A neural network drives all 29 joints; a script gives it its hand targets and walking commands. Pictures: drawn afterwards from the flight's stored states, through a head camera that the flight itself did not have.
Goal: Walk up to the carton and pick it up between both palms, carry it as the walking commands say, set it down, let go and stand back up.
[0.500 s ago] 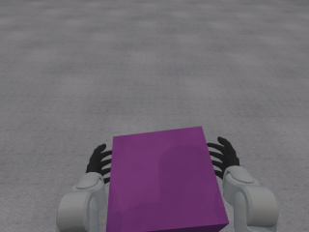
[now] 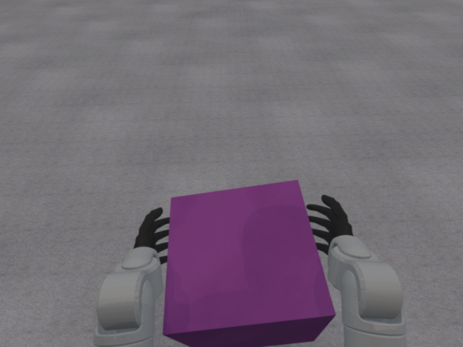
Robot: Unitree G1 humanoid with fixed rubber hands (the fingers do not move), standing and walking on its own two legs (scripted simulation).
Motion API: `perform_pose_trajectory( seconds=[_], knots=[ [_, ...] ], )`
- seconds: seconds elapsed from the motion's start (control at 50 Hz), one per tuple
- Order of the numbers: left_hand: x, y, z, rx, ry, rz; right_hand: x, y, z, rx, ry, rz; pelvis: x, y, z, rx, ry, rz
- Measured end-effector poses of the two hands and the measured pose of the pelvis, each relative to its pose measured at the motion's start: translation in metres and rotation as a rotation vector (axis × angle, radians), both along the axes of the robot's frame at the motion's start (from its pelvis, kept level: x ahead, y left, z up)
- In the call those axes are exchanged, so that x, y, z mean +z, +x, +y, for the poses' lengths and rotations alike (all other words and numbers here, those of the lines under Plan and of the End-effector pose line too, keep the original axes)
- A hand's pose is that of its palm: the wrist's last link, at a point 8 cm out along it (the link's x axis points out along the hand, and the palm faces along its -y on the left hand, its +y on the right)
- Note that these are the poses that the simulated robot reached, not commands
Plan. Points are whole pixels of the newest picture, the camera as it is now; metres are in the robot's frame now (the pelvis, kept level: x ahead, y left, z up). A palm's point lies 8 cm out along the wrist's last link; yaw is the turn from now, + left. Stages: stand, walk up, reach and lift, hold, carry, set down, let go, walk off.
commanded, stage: carry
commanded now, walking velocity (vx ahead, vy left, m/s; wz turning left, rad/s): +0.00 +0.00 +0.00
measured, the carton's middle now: (247, 274) +0.26 -0.01 +0.00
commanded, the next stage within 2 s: hold in 1.96 s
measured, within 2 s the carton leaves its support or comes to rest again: neither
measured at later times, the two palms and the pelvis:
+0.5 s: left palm (147, 242) +0.29 +0.15 +0.06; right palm (322, 228) +0.30 -0.14 +0.08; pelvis +0.02 +0.01 +0.00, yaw +0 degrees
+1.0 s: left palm (146, 241) +0.30 +0.16 +0.04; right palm (311, 229) +0.31 -0.13 +0.05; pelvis +0.03 +0.02 +0.00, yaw +0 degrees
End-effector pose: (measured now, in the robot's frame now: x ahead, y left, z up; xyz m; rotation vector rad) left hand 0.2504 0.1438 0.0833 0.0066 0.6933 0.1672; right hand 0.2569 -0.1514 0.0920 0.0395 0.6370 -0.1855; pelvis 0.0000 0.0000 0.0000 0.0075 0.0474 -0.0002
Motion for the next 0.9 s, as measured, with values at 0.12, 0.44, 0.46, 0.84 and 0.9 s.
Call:
perform_pose_trajectory(
  seconds=[0.12, 0.44, 0.46, 0.84, 0.9],
  knots=[
    [-0.006, 0.013, 0.002, 0.000, 0.002, -0.003, -0.004, 0.013, 0.002, 0.005, -0.008, -0.004, 0.000, 0.007, 0.001, 0.000, 0.000, 0.002],
    [-0.017, 0.033, 0.010, 0.000, 0.013, -0.008, -0.013, 0.036, 0.011, 0.022, -0.033, -0.012, 0.000, 0.020, 0.007, 0.001, -0.001, -0.002],
    [-0.018, 0.034, 0.010, -0.001, 0.014, -0.007, -0.014, 0.037, 0.011, 0.023, -0.035, -0.011, 0.000, 0.020, 0.007, 0.001, -0.001, -0.003],
    [-0.040, 0.048, 0.018, -0.016, 0.039, 0.002, -0.037, 0.050, 0.020, 0.054, -0.077, 0.000, -0.001, 0.025, 0.014, 0.002, -0.008, -0.008],
    [-0.041, 0.049, 0.019, -0.019, 0.043, -0.001, -0.039, 0.051, 0.021, 0.056, -0.081, -0.002, -0.001, 0.025, 0.016, 0.002, -0.009, -0.008]
  ],
)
